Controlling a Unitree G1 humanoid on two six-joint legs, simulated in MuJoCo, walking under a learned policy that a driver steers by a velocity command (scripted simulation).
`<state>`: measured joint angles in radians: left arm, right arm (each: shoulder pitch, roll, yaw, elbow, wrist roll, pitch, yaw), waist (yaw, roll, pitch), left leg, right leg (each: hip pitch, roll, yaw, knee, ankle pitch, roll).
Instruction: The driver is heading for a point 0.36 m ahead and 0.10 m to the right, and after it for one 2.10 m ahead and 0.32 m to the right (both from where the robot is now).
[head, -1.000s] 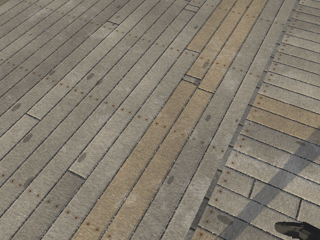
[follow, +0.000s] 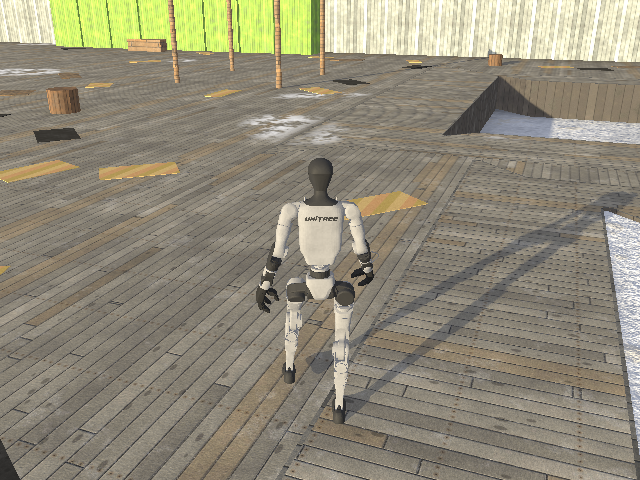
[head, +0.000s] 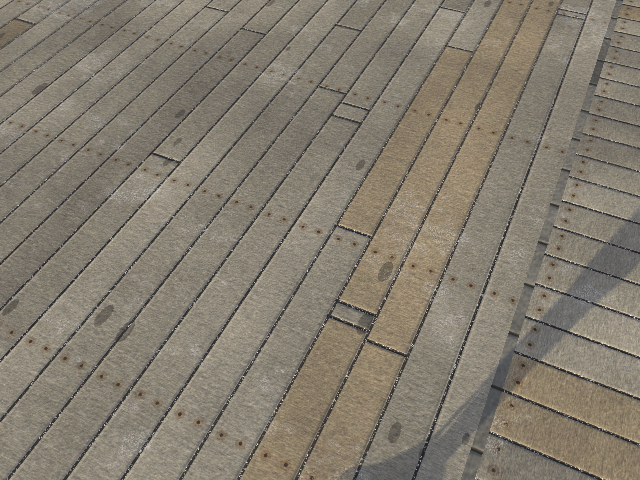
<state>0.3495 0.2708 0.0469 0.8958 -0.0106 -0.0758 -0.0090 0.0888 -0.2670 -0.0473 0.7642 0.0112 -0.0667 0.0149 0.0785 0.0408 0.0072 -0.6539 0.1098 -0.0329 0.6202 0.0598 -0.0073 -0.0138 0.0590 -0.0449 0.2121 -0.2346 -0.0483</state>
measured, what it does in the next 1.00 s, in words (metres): walks ahead, turning right: left foot, then right foot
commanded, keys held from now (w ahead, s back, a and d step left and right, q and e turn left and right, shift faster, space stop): w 0.04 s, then w+e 0.26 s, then e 0.30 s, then no key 0.40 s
